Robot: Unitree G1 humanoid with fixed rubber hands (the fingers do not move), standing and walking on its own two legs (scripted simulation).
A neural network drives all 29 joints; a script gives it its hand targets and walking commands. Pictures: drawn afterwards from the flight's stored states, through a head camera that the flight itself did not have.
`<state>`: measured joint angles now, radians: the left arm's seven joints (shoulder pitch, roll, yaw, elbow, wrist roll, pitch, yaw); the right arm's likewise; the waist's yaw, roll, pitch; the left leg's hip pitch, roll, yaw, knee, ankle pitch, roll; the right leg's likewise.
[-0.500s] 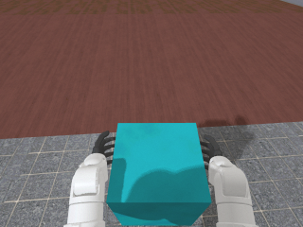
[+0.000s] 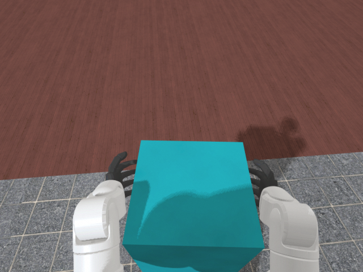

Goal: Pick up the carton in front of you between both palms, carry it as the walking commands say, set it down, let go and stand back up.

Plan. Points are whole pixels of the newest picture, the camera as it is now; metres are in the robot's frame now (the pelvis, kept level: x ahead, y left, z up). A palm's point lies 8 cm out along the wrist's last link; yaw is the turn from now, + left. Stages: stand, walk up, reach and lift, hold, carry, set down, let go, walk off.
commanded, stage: carry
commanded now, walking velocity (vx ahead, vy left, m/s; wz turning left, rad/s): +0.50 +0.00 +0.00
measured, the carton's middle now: (189, 212) +0.27 +0.00 +0.01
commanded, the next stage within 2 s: none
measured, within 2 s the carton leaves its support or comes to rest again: neither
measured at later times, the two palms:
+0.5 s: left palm (141, 101) +0.59 +0.15 +0.07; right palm (237, 99) +0.62 -0.15 +0.06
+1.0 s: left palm (139, 28) +0.98 +0.21 +0.14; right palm (213, 30) +0.97 -0.09 +0.14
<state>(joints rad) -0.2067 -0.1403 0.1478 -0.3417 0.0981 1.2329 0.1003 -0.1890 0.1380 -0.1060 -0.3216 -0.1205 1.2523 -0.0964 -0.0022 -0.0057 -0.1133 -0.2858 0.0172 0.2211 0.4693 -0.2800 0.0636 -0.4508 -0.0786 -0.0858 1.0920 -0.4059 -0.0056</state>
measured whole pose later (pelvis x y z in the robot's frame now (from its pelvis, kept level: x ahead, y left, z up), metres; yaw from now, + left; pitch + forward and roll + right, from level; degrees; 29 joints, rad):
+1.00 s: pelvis +0.67 +0.05 +0.01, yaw +1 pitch +4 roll -1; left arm -0.41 -0.13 0.18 -0.42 0.10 1.27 0.10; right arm -0.38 0.13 -0.18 -0.42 -0.08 1.30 -0.12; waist -0.03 -0.02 0.00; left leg -0.26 0.03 0.24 0.39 -0.21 0.08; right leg -0.58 -0.09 -0.06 1.09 -0.26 -0.02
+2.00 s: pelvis +1.34 +0.06 +0.04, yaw +2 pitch +6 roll -1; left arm -0.85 -0.04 0.31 -0.11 0.12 1.31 0.10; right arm -0.85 0.01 -0.28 -0.05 -0.02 1.32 -0.15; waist -0.11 0.01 0.05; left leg -0.22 -0.01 0.09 0.43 -0.44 0.07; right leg -0.73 -0.01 -0.05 0.91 -0.35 -0.04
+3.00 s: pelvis +1.96 +0.05 +0.10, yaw +3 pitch +4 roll -1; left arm -0.86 -0.01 0.26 0.16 0.09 1.31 0.13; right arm -0.88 -0.05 -0.28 0.18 -0.05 1.35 -0.13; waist 0.06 0.01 -0.02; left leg -0.46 -0.01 0.00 1.29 -0.48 0.04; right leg -0.50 0.02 -0.12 0.66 -0.36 -0.06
